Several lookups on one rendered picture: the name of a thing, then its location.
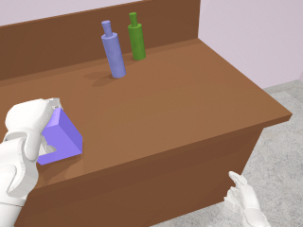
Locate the right robot forearm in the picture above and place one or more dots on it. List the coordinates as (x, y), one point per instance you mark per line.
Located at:
(252, 217)

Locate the table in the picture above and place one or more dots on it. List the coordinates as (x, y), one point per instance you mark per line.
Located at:
(157, 143)

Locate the left robot hand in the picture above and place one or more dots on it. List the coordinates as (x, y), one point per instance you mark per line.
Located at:
(33, 115)

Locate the sponge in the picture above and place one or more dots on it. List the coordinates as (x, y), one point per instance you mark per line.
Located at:
(61, 134)

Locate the left robot forearm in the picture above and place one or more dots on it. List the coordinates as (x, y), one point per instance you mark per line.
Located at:
(19, 153)

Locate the right robot hand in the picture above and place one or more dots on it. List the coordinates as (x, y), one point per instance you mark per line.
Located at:
(245, 196)

